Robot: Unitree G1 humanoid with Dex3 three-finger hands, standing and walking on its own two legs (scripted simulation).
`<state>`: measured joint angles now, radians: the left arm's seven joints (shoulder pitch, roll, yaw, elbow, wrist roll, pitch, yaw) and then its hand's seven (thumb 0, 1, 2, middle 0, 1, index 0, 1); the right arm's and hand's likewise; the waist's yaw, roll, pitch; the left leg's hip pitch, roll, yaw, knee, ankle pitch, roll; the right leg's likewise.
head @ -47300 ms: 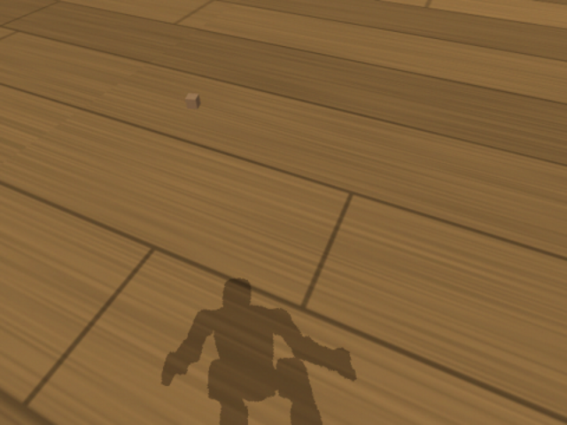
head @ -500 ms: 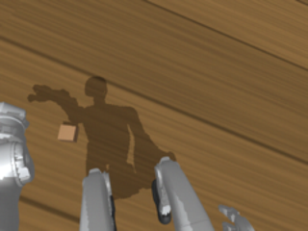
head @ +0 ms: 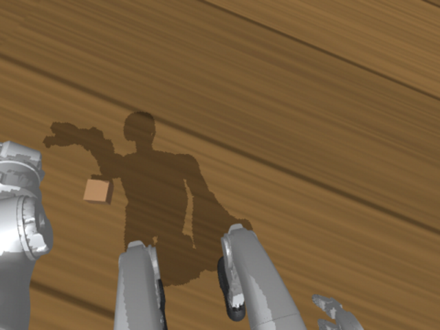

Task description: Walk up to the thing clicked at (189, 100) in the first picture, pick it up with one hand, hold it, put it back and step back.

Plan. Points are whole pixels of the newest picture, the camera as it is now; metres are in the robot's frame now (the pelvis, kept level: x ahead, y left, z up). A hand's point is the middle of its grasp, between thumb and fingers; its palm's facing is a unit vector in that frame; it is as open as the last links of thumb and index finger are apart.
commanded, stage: go down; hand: left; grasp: from above
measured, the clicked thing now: (99, 192) +0.48 +0.29 -0.53
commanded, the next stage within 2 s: approach in 0.66 s
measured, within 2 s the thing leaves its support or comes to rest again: neither
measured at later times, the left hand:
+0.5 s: hand (9, 165) +0.43 +0.32 -0.08, palm faces -0.07 -0.41 -0.91, open 13.2 cm
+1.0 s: hand (33, 170) +0.43 +0.30 -0.11, palm faces -0.10 -0.41 -0.90, open 13.3 cm
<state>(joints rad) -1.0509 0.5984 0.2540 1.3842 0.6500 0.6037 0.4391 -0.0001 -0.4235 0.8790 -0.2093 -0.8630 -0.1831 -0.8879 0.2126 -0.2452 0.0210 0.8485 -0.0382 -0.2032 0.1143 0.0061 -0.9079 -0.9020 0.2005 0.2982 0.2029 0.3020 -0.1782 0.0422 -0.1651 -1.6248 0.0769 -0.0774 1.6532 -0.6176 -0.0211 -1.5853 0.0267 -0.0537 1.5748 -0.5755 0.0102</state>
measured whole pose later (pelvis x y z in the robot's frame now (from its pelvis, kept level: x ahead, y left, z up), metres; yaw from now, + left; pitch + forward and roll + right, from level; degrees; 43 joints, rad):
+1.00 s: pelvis +0.00 +0.00 -0.01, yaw +0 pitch +35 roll -5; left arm -1.16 0.54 0.27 1.59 0.58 0.63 0.63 0.00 -0.38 0.84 -0.28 -0.81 -0.25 -0.85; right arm 0.20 -0.27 0.01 0.88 -0.09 -0.21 0.15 0.01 -0.91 -0.91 0.20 0.30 0.20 0.30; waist -0.19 0.04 -0.20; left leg -1.67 0.08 -0.07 1.68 -0.63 -0.03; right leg -1.64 0.03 -0.05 1.62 -0.59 0.01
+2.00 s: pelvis -0.03 +0.00 -0.23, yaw -7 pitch +32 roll -11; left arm -1.35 0.87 0.50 1.66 0.56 0.51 0.84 0.00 -0.54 1.03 -0.12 -1.02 -0.10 -1.05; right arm 0.14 -0.40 0.16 0.82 -0.17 -0.20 0.47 0.00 -0.93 -0.91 0.20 0.30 0.20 0.30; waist -0.39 -0.05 0.19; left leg -2.31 0.04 -0.23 2.44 -0.71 -0.04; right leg -2.24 0.04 -0.14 2.30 -0.64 0.03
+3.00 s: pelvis -0.03 +0.00 -0.24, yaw -9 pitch +30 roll -13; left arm -1.38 1.00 0.38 1.78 0.52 0.49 0.83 0.00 -0.47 0.99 -0.15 -0.93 -0.12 -0.96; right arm 0.14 -0.39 0.30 0.74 -0.17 -0.25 0.46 0.00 -0.93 -0.91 0.20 0.30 0.20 0.30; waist -0.44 -0.10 0.23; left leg -2.31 0.03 -0.27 2.48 -0.72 -0.03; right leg -2.22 0.05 -0.17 2.30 -0.63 0.04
